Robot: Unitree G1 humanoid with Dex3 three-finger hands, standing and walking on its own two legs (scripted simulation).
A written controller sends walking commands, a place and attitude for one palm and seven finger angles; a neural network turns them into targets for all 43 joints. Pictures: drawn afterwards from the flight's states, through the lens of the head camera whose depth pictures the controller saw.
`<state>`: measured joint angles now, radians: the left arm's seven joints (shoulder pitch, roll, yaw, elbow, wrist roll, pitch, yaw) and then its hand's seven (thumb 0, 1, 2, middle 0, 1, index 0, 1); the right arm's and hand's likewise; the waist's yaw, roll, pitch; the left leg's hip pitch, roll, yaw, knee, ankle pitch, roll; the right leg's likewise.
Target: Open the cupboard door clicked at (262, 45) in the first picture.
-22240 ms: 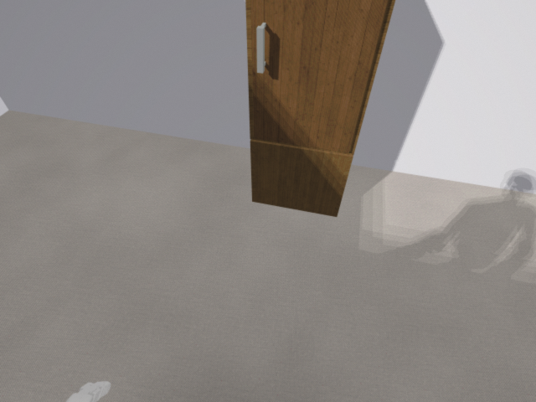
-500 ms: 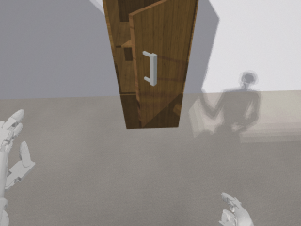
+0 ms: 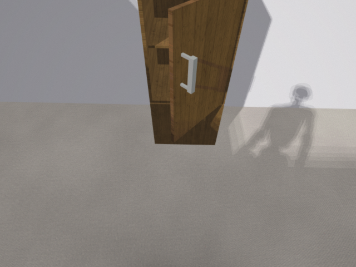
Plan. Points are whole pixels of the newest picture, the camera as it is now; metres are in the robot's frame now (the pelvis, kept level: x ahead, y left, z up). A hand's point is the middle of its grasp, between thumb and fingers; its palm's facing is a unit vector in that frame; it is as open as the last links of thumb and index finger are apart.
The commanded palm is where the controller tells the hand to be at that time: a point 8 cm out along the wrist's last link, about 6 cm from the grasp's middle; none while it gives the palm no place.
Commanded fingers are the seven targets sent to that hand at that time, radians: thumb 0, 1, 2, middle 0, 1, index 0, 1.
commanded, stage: let the arm hang, fingers relaxed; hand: left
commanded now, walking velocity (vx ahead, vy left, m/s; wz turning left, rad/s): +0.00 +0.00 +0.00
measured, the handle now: (187, 73) +0.72 +0.01 +0.03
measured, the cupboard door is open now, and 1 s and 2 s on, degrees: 48 48 48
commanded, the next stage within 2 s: look to check the result in 0.56 s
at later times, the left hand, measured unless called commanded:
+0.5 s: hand out of the picture +0.01 +0.19 -0.17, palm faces +0.00 -0.98 -0.19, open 7.4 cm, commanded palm none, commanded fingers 0.00 0.90 0.90 -0.20 -0.30 -0.20 -0.30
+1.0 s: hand out of the picture +0.04 +0.22 -0.17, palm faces -0.01 -0.97 -0.26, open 7.4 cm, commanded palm none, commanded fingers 0.00 0.90 0.90 -0.20 -0.30 -0.20 -0.30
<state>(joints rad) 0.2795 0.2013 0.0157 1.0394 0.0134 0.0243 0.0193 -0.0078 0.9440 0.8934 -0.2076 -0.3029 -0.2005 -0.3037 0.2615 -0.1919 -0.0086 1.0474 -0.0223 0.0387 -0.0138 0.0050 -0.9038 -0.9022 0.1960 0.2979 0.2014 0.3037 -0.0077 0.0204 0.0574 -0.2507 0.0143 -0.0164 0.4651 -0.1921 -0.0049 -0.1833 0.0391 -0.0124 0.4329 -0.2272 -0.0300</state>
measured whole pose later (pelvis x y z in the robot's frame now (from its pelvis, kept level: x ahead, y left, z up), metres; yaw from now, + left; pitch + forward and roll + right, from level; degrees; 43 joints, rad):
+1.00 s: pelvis +0.02 +0.02 +0.01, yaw -1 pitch -1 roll +0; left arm 0.21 0.21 0.02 1.14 0.02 -0.01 0.02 0.00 0.91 0.89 -0.20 -0.30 -0.20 -0.30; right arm 0.19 -0.22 -0.02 1.13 -0.01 0.00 -0.02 0.00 -0.90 -0.90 0.20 0.30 0.20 0.30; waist -0.01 0.02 0.05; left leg -0.18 -0.02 0.02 0.37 -0.17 0.03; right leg -0.14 0.00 0.02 0.38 -0.22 0.00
